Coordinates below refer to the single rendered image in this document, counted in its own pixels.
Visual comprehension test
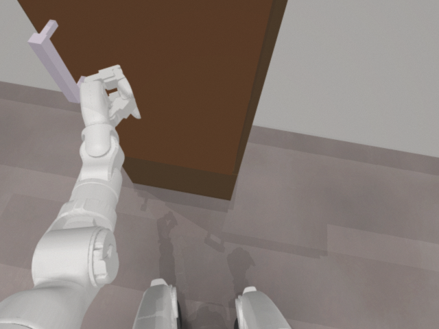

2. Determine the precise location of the left robot forearm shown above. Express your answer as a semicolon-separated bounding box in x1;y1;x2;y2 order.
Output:
32;123;125;284

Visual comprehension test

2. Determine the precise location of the cupboard door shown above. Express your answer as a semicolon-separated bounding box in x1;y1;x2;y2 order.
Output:
19;0;273;175

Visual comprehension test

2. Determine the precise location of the handle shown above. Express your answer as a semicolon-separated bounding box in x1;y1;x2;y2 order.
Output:
28;20;85;103

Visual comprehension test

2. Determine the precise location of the robot left upper arm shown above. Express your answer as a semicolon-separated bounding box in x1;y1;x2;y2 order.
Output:
0;226;119;329

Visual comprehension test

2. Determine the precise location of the left robot hand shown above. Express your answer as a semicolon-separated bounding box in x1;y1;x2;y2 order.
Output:
80;65;141;128

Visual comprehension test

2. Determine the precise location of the left robot thigh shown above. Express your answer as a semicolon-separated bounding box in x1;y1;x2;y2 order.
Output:
132;284;178;329

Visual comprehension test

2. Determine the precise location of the robot right shin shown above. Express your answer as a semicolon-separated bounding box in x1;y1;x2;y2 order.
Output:
243;287;256;294

